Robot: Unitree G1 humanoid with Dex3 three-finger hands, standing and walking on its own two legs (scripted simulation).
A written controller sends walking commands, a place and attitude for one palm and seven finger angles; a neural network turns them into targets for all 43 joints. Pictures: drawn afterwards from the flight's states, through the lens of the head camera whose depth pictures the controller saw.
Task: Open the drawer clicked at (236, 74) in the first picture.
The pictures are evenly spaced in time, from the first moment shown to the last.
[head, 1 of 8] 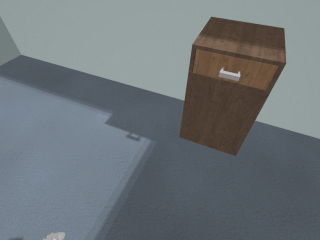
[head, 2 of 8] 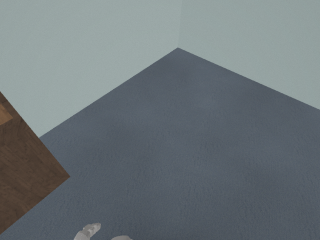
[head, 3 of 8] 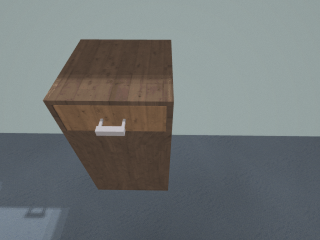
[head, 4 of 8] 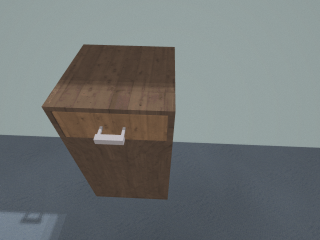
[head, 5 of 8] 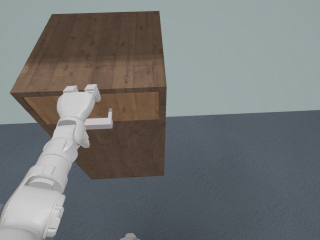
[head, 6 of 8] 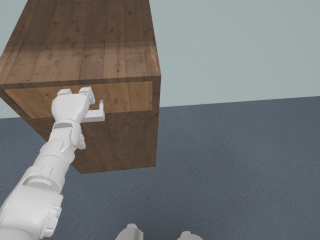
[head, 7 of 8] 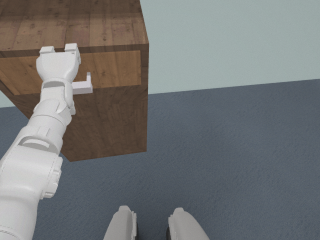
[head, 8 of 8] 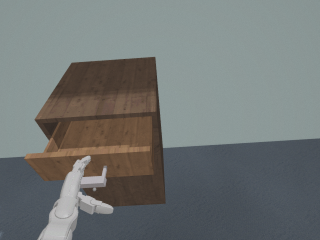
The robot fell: no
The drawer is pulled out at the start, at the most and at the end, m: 0.00 0.16 0.16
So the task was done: yes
